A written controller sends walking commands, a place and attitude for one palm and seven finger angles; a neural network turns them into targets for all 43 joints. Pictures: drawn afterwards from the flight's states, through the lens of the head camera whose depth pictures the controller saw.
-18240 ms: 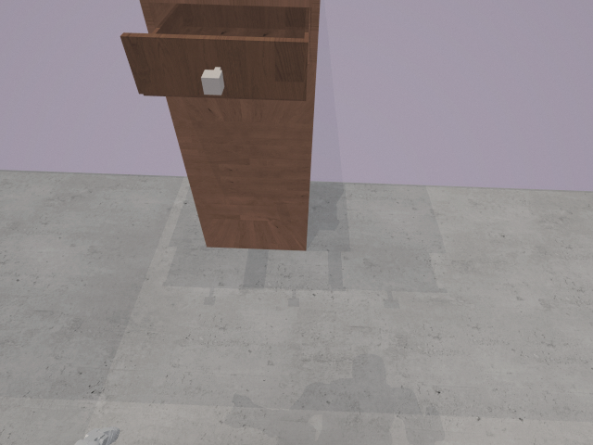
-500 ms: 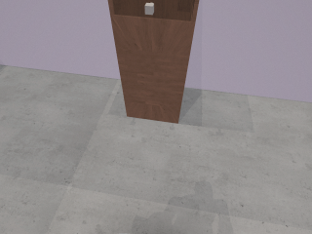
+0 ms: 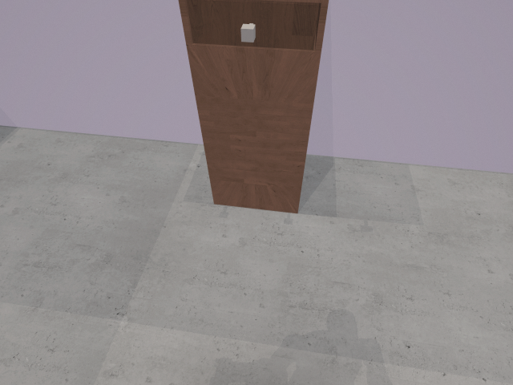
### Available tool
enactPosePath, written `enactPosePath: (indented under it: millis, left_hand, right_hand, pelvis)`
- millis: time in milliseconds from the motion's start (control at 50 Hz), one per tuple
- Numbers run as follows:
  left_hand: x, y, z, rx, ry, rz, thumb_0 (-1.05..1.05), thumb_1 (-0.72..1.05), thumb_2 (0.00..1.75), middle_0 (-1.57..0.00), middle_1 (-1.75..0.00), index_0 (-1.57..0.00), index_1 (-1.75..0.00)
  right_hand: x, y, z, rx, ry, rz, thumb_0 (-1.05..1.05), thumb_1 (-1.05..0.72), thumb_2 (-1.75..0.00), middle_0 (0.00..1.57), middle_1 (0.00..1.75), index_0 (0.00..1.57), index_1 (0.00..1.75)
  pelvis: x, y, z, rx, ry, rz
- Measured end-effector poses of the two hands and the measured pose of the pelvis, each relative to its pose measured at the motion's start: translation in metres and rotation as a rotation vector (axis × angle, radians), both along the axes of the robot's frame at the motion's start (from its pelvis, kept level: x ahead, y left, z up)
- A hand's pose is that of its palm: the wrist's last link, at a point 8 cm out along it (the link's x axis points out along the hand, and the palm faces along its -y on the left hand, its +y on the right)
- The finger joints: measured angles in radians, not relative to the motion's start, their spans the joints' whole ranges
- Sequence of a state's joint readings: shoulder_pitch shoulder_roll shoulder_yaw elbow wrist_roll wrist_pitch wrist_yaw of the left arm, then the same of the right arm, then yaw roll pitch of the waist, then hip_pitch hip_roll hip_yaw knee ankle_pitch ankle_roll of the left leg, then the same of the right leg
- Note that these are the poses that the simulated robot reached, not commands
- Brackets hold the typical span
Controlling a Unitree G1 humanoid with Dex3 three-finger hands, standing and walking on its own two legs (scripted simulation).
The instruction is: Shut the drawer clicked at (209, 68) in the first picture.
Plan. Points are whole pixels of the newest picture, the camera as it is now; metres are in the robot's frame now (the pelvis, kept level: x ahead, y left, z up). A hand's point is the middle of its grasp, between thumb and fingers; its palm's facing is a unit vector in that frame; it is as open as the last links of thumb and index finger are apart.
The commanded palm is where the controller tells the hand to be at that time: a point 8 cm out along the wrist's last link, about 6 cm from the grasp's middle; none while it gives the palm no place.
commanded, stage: let the arm hang, fingers relaxed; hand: left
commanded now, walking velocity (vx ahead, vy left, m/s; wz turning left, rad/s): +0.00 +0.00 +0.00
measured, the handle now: (249, 30) +1.02 +0.07 +0.12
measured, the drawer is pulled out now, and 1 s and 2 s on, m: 0.00 0.00 0.00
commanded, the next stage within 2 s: look to check the result in 0.20 s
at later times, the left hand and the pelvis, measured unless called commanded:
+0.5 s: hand out of the picture +0.14 +0.24 -0.15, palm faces -0.03 -0.94 -0.34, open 7.4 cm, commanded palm none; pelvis +0.06 +0.00 +0.01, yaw +0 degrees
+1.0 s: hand (134, 366) +0.18 +0.24 -0.15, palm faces -0.04 -0.94 -0.35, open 7.4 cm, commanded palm none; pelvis +0.08 -0.01 +0.01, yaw -1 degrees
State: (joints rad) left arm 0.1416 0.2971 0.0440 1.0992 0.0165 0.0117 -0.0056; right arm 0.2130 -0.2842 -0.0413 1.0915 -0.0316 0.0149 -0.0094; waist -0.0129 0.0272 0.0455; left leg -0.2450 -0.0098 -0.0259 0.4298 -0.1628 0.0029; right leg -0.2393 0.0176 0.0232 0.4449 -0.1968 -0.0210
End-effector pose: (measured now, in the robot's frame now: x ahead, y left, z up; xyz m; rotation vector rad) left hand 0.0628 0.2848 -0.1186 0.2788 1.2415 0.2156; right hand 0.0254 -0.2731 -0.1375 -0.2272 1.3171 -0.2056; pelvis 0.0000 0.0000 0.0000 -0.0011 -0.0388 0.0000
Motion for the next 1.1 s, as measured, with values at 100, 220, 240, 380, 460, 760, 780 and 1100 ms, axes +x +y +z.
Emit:
enactPosePath:
  millis: [100,220,240,380,460,760,780,1100]
  left_hand:
    - [0.015,0.001,0.0,-0.002,-0.01,-0.012,0.0,0.91,0.89,-0.2,-0.31,-0.2,-0.3]
    - [0.028,0.002,0.001,0.0,0.012,-0.021,0.0,0.91,0.89,-0.2,-0.3,-0.2,-0.3]
    - [0.03,0.002,0.001,0.001,0.017,-0.022,0.0,0.91,0.89,-0.2,-0.3,-0.2,-0.3]
    - [0.048,0.004,0.002,0.01,0.036,-0.023,0.0,0.91,0.89,-0.2,-0.3,-0.2,-0.3]
    - [0.063,0.003,0.003,0.014,0.025,-0.029,0.0,0.91,0.89,-0.2,-0.3,-0.2,-0.3]
    - [0.11,-0.002,0.01,0.022,-0.045,-0.062,0.0,0.91,0.89,-0.2,-0.3,-0.2,-0.3]
    - [0.111,-0.002,0.01,0.022,-0.047,-0.064,0.0,0.91,0.89,-0.2,-0.3,-0.2,-0.3]
    - [0.109,-0.007,0.009,0.02,-0.026,-0.072,0.0,0.91,0.89,-0.2,-0.3,-0.2,-0.3]
  right_hand:
    - [0.017,-0.002,0.002,-0.005,-0.018,0.003,0.01,-0.9,-0.9,0.2,0.3,0.2,0.3]
    - [0.038,-0.004,0.005,-0.011,-0.018,0.013,0.01,-0.9,-0.9,0.2,0.3,0.2,0.3]
    - [0.041,-0.005,0.006,-0.012,-0.016,0.015,0.01,-0.9,-0.9,0.2,0.3,0.2,0.3]
    - [0.068,-0.008,0.008,-0.024,-0.018,0.025,0.01,-0.9,-0.9,0.2,0.3,0.2,0.3]
    - [0.086,-0.01,0.01,-0.028,-0.036,0.032,0.01,-0.9,-0.9,0.2,0.3,0.2,0.3]
    - [0.128,-0.02,0.017,-0.042,-0.098,0.041,0.0,-0.9,-0.9,0.2,0.3,0.2,0.3]
    - [0.129,-0.021,0.017,-0.043,-0.097,0.04,0.0,-0.9,-0.9,0.2,0.3,0.2,0.3]
    - [0.107,-0.029,0.016,-0.05,-0.046,0.012,0.01,-0.9,-0.9,0.2,0.3,0.2,0.3]
  pelvis:
    - [0.01,0.002,0.0,0.004,-0.004,-0.001]
    - [0.024,0.003,0.003,0.006,0.014,-0.003]
    - [0.026,0.003,0.003,0.006,0.017,-0.002]
    - [0.045,0.002,0.005,0.006,0.029,-0.003]
    - [0.053,0.001,0.006,0.007,0.03,-0.004]
    - [0.074,-0.004,0.006,0.006,0.031,-0.011]
    - [0.075,-0.004,0.007,0.006,0.031,-0.012]
    - [0.077,-0.009,0.007,0.005,0.023,-0.021]
